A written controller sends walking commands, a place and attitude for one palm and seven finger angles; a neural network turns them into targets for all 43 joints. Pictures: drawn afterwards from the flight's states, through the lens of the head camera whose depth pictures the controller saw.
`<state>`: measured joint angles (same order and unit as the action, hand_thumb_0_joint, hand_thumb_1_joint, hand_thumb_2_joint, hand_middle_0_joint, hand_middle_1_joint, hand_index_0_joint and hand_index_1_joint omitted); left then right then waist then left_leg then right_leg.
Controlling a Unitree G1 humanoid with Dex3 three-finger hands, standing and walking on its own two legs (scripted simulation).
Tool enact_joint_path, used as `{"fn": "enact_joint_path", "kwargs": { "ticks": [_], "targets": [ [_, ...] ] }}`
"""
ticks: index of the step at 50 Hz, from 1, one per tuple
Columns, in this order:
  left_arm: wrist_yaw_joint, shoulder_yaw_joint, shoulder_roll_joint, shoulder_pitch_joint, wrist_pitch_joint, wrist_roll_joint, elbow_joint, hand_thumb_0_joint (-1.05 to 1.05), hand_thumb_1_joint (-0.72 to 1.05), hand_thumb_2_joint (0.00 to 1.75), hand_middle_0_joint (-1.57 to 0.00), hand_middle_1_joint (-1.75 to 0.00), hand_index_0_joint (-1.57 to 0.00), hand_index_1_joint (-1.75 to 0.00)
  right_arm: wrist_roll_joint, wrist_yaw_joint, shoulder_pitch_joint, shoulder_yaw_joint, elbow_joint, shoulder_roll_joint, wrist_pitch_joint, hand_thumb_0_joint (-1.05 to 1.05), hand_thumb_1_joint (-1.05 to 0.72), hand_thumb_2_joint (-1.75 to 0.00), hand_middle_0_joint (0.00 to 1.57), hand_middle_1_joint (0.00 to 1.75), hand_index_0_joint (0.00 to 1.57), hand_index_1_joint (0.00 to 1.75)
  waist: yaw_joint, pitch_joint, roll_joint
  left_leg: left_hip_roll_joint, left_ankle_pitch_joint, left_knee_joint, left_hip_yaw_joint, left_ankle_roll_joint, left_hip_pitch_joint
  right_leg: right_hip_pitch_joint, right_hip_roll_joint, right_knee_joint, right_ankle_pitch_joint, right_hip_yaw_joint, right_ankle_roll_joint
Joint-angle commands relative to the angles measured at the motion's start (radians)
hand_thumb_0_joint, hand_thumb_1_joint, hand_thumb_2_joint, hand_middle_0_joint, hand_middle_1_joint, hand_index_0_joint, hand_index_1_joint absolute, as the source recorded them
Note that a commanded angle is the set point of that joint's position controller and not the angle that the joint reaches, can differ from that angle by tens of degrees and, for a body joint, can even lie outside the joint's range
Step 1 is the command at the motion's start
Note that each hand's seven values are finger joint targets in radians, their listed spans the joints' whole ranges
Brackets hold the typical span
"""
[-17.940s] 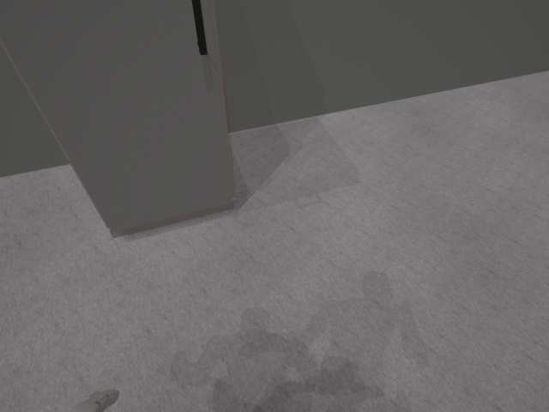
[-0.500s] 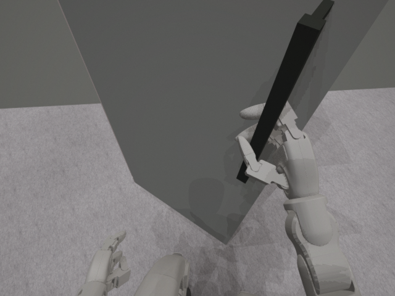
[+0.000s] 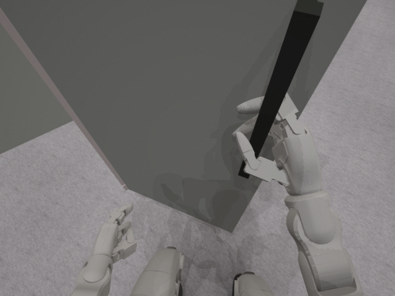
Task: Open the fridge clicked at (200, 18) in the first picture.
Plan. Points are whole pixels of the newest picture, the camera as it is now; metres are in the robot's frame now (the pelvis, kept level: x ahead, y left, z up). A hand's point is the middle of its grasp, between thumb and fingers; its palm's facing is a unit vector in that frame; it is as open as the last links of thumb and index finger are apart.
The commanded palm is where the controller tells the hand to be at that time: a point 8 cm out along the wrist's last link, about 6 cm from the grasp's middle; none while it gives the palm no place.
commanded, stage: walk backward, drawing the door open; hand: right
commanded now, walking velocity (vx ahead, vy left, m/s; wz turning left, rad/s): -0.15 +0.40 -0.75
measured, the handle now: (267, 111) +0.35 -0.05 +0.21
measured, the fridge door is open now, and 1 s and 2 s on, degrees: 57 78 76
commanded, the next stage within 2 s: stop walking and hold the door back in 0.54 s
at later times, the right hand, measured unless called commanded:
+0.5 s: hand (184, 226) +0.20 +0.04 +0.17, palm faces +0.30 +0.93 -0.20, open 6.6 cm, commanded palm +0.15 +0.00 +0.16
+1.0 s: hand (136, 257) +0.16 +0.09 +0.17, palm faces +0.63 +0.76 -0.19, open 6.1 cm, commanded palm +0.13 +0.04 +0.16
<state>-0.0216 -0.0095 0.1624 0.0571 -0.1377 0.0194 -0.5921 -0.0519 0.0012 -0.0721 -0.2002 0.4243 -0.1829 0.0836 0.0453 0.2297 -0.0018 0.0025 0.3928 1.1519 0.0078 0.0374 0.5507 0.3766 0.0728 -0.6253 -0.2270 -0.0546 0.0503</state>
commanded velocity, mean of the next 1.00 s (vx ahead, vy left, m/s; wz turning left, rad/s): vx -0.02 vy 0.13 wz -0.47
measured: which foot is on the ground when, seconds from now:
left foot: up 0.00-0.10, down 0.12-0.36, up 0.38-0.58, down 0.60-0.98, up 1.00-1.00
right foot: down 0.00-0.10, up 0.12-0.34, down 0.36-0.60, up 0.62-0.96, down 0.98-1.00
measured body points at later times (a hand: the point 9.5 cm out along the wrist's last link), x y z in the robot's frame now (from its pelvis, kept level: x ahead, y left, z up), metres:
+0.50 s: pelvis -0.05 +0.24 +0.00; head +0.03 +0.21 +0.44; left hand +0.21 +0.36 -0.10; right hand +0.17 -0.01 +0.18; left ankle +0.05 +0.34 -0.66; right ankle -0.06 +0.06 -0.72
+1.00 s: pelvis -0.07 +0.41 +0.01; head -0.06 +0.40 +0.46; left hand +0.24 +0.48 -0.06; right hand +0.12 +0.05 +0.18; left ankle +0.08 +0.44 -0.72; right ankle -0.14 +0.35 -0.72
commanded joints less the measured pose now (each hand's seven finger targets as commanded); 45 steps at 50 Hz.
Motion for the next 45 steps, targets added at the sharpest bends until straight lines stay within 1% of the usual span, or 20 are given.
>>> {"fn": "enact_joint_path", "kwargs": {
  "ticks": [1,4,6,8,10,15,16,18,19,20,23,27,29,30,31,32,33,36,41,45],
  "targets": [
    [0.006,-0.061,0.138,-0.062,-0.050,-0.024,0.122,0.00,0.90,0.90,-0.20,-0.30,-0.20,-0.30,0.030,0.019,-0.155,0.044,0.288,0.044,0.093,0.00,-0.90,-0.90,0.45,1.40,0.45,1.40,-0.038,-0.442,0.251,-0.025,-0.033,-0.412,-0.046,-0.008,-0.354,-0.070,0.203,0.272,0.032,-0.159,-0.110],
    [0.001,-0.053,0.100,-0.030,-0.029,-0.062,0.135,0.00,0.90,0.90,-0.20,-0.30,-0.20,-0.30,0.030,0.036,-0.189,0.074,0.313,-0.006,0.090,0.00,-0.90,-0.90,0.45,1.40,0.45,1.40,-0.025,-0.518,0.051,-0.007,-0.110,-0.748,0.078,-0.034,-0.559,-0.049,0.023,0.117,-0.254,-0.018,-0.051],
    [-0.021,-0.034,0.046,-0.075,-0.020,-0.061,0.148,0.00,0.90,0.90,-0.20,-0.30,-0.20,-0.30,0.017,0.053,-0.202,0.187,0.386,-0.127,0.084,0.00,-0.90,-0.90,0.45,1.40,0.45,1.40,-0.062,-0.470,-0.355,-0.318,-0.133,-0.891,-0.210,-0.206,-0.416,0.113,-0.117,-0.536,-0.398,0.120,-0.006],
    [-0.042,-0.036,0.047,-0.080,-0.034,-0.048,0.114,0.00,0.90,0.90,-0.20,-0.30,-0.20,-0.30,0.022,0.059,-0.167,0.202,0.393,-0.106,0.075,0.00,-0.90,-0.90,0.45,1.40,0.45,1.40,-0.060,-0.454,-0.259,-0.380,-0.501,-0.789,-0.164,-0.262,-0.421,0.186,-0.059,-0.764,-0.460,0.058,-0.023],
    [-0.049,-0.025,0.031,-0.086,-0.032,-0.030,0.125,0.00,0.90,0.90,-0.20,-0.30,-0.20,-0.30,0.026,0.041,-0.140,0.165,0.392,-0.065,0.090,0.00,-0.90,-0.90,0.45,1.40,0.45,1.40,-0.040,-0.389,-0.194,-0.325,-0.748,-0.684,-0.004,-0.261,-0.479,0.180,-0.012,-0.635,-0.428,0.120,-0.014],
    [-0.054,-0.018,0.040,-0.002,-0.036,-0.014,0.124,0.00,0.90,0.90,-0.20,-0.30,-0.20,-0.30,0.053,0.036,-0.128,0.142,0.350,-0.029,0.110,0.00,-0.90,-0.90,0.45,1.40,0.45,1.40,0.010,-0.414,-0.135,-0.220,-0.624,-0.501,0.143,-0.182,-0.357,-0.110,-0.022,0.020,-0.136,0.194,-0.020],
    [-0.055,-0.030,0.059,0.040,-0.043,-0.013,0.123,0.00,0.90,0.90,-0.20,-0.30,-0.20,-0.30,0.054,0.032,-0.159,0.114,0.358,-0.019,0.112,0.00,-0.90,-0.90,0.45,1.40,0.45,1.40,0.042,-0.442,-0.074,-0.200,-0.476,-0.352,0.141,-0.146,-0.186,-0.331,0.038,0.162,0.038,0.124,-0.042],
    [-0.049,-0.063,0.157,0.044,-0.045,0.010,0.142,0.00,0.90,0.90,-0.20,-0.30,-0.20,-0.30,0.011,0.023,-0.170,0.083,0.317,0.001,0.134,0.00,-0.90,-0.90,0.45,1.40,0.45,1.40,0.022,-0.459,0.236,-0.062,0.201,0.006,0.015,-0.011,0.237,-0.630,0.531,0.274,0.730,-0.626,-0.251],
    [-0.038,-0.052,0.166,0.041,-0.042,0.019,0.149,0.00,0.90,0.90,-0.20,-0.30,-0.20,-0.30,-0.001,0.022,-0.180,0.127,0.328,-0.042,0.151,0.00,-0.90,-0.90,0.45,1.40,0.45,1.40,0.013,-0.458,0.109,-0.072,0.143,0.066,-0.092,0.000,0.216,-0.582,0.563,0.266,0.721,-0.611,-0.313],
    [-0.035,-0.048,0.147,0.006,-0.048,0.014,0.142,0.00,0.90,0.90,-0.20,-0.30,-0.20,-0.30,0.006,0.019,-0.201,0.145,0.374,-0.052,0.153,0.00,-0.90,-0.90,0.45,1.40,0.45,1.40,0.011,-0.447,0.065,-0.082,0.081,0.060,-0.117,-0.002,0.213,-0.526,0.508,0.263,0.634,-0.514,-0.288],
    [-0.027,-0.067,0.159,-0.049,-0.052,0.005,0.105,0.00,0.90,0.90,-0.20,-0.30,-0.20,-0.30,0.014,0.023,-0.198,0.186,0.376,-0.079,0.124,0.00,-0.90,-0.90,0.45,1.40,0.45,1.40,-0.020,-0.377,0.246,-0.105,-0.063,-0.063,-0.134,0.007,0.001,-0.244,0.360,0.243,0.342,-0.268,-0.213],
    [-0.013,-0.062,0.138,-0.032,-0.042,-0.042,0.127,0.00,0.90,0.90,-0.20,-0.30,-0.20,-0.30,0.053,0.038,-0.144,0.195,0.297,-0.044,0.087,0.00,-0.90,-0.90,0.45,1.40,0.45,1.40,-0.046,-0.445,0.264,0.003,-0.145,-0.538,0.075,-0.010,-0.524,0.024,0.162,0.240,-0.191,-0.014,-0.093],
    [-0.018,-0.046,0.097,-0.028,-0.021,-0.061,0.139,0.00,0.90,0.90,-0.20,-0.30,-0.20,-0.30,0.053,0.053,-0.143,0.220,0.319,-0.087,0.076,0.00,-0.90,-0.90,0.45,1.40,0.45,1.40,-0.047,-0.470,0.028,-0.049,-0.096,-0.722,0.065,-0.034,-0.533,0.028,0.019,-0.001,-0.312,0.078,-0.053],
    [-0.026,-0.036,0.054,-0.044,-0.016,-0.058,0.147,0.00,0.90,0.90,-0.20,-0.30,-0.20,-0.30,0.048,0.064,-0.141,0.278,0.345,-0.158,0.069,0.00,-0.90,-0.90,0.45,1.40,0.45,1.40,-0.059,-0.447,-0.315,-0.241,0.037,-0.900,-0.157,-0.127,-0.414,0.084,-0.098,-0.395,-0.375,0.161,-0.009],
    [-0.046,-0.035,0.053,-0.060,-0.029,-0.044,0.137,0.00,0.90,0.90,-0.20,-0.30,-0.20,-0.30,0.042,0.073,-0.157,0.351,0.366,-0.219,0.072,0.00,-0.90,-0.90,0.45,1.40,0.45,1.40,-0.082,-0.410,-0.386,-0.370,0.023,-0.942,-0.284,-0.226,-0.267,0.114,-0.089,-0.718,-0.440,0.100,-0.021],
    [-0.056,-0.013,0.034,-0.058,-0.037,-0.018,0.118,0.00,0.90,0.90,-0.20,-0.30,-0.20,-0.30,0.038,0.078,-0.180,0.378,0.385,-0.229,0.085,0.00,-0.90,-0.90,0.45,1.40,0.45,1.40,-0.065,-0.351,-0.263,-0.364,-0.172,-0.880,-0.183,-0.241,-0.289,0.196,-0.049,-0.770,-0.411,0.081,-0.023],
    [-0.063,-0.033,0.069,-0.047,-0.034,-0.033,0.080,0.00,0.90,0.90,-0.20,-0.30,-0.20,-0.30,0.046,0.080,-0.116,0.331,0.203,-0.182,0.058,0.00,-0.90,-0.90,0.45,1.40,0.45,1.40,-0.053,-0.391,-0.264,-0.378,-0.320,-0.826,-0.246,-0.242,-0.374,0.229,-0.044,-0.806,-0.400,0.063,-0.015],
    [-0.073,-0.005,0.076,-0.031,0.006,-0.021,0.045,0.00,0.90,0.90,-0.20,-0.30,-0.20,-0.30,0.069,0.119,-0.302,0.363,-0.029,-0.181,0.054,0.00,-0.90,-0.90,0.45,1.40,0.45,1.40,-0.043,-0.441,-0.155,-0.350,-0.660,-0.725,-0.110,-0.188,-0.494,0.224,-0.037,-0.713,-0.283,0.053,-0.001],
    [-0.087,0.004,0.127,-0.009,0.047,-0.019,0.069,0.00,0.90,0.90,-0.20,-0.30,-0.20,-0.30,0.088,0.125,-0.517,0.351,-0.248,-0.218,0.071,0.00,-0.90,-0.90,0.45,1.40,0.45,1.40,-0.071,-0.472,-0.242,-0.385,-0.400,-0.823,-0.171,-0.137,-0.501,0.061,-0.084,-0.264,-0.243,0.094,-0.038],
    [-0.065,0.013,0.141,0.007,0.068,-0.022,0.072,0.00,0.90,0.90,-0.20,-0.30,-0.20,-0.30,0.082,0.122,-0.722,0.290,-0.357,-0.193,0.077,0.00,-0.90,-0.90,0.45,1.40,0.45,1.40,-0.079,-0.473,-0.180,-0.398,-0.195,-0.855,-0.207,-0.139,-0.475,-0.063,-0.095,0.032,-0.271,0.112,-0.067]
  ]
}}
